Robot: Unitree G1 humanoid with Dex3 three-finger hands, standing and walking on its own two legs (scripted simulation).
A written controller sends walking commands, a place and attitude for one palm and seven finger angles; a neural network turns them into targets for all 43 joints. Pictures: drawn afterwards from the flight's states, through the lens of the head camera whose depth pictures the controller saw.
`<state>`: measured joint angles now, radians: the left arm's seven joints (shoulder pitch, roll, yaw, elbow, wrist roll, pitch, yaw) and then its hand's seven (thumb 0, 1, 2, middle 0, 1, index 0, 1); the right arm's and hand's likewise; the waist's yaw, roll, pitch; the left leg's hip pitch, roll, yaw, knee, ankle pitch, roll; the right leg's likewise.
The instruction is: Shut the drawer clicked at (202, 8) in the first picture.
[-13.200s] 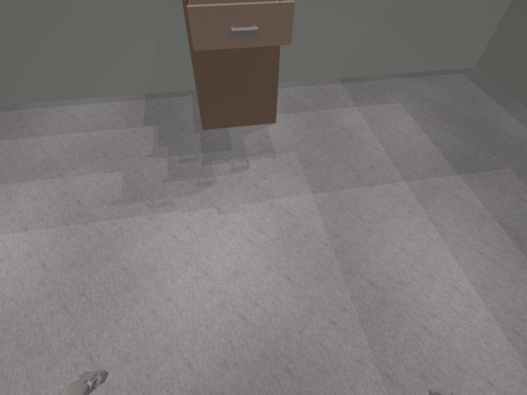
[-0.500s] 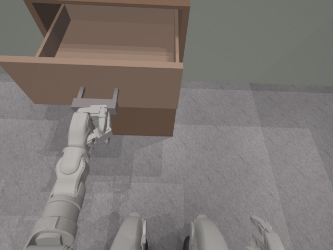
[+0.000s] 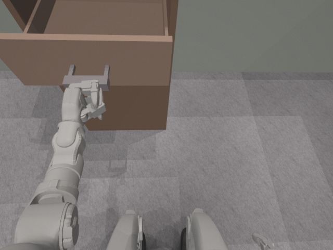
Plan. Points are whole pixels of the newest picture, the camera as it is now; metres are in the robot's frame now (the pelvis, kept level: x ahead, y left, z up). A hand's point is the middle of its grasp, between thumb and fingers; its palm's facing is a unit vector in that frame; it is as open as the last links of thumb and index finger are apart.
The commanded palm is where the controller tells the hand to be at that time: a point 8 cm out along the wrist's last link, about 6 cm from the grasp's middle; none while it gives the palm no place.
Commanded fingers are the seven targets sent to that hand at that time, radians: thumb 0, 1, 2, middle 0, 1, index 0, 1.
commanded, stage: push the drawer shut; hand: left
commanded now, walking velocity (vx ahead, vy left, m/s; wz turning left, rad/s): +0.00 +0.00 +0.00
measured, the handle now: (88, 75) +0.53 +0.19 +0.05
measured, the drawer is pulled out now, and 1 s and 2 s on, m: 0.17 0.05 0.00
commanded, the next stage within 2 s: pull the fist back off the drawer in 1.60 s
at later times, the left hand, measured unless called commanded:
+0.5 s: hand (103, 82) +0.51 +0.15 +0.04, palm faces -0.01 -1.00 -0.05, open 3.1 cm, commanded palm +0.51 +0.19 +0.05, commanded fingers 0.00 0.90 0.90 -1.40 -1.60 -1.40 -1.60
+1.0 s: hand (104, 64) +0.57 +0.16 +0.04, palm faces -0.02 -1.00 -0.04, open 3.1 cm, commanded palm +0.57 +0.19 +0.05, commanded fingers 0.00 0.90 0.90 -1.40 -1.60 -1.40 -1.60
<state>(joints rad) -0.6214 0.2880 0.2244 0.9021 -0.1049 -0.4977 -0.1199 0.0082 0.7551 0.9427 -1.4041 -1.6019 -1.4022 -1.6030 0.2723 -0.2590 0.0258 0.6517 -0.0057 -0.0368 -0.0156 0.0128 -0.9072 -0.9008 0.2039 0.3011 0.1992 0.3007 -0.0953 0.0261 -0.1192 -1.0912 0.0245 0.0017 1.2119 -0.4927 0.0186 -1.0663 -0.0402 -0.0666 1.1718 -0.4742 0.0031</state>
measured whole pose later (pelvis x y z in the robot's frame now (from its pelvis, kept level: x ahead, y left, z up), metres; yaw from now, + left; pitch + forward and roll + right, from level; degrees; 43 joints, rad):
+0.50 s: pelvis +0.00 +0.00 -0.01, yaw -1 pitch +25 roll -3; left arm -0.87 0.41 0.33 1.13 -0.06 -0.49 -0.16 0.01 0.74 0.93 -1.40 -1.60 -1.40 -1.60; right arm 0.31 -0.27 0.03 0.65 -0.03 0.01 0.00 0.01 -0.91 -0.90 0.20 0.30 0.20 0.30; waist -0.16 0.03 -0.12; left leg -1.18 0.04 -0.02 1.25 -0.51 0.01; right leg -1.15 -0.02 -0.08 1.19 -0.48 0.00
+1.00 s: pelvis +0.00 +0.01 -0.02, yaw -2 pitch +29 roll -5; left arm -1.11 0.57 0.39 1.27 0.01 -0.43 -0.16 0.02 0.70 0.91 -1.40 -1.60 -1.40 -1.60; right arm 0.34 -0.27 0.07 0.64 -0.05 0.04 0.02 0.01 -0.91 -0.90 0.20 0.30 0.20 0.30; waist -0.24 0.04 -0.11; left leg -1.30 0.05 -0.03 1.31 -0.51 0.03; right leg -1.25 -0.01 -0.09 1.21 -0.47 0.01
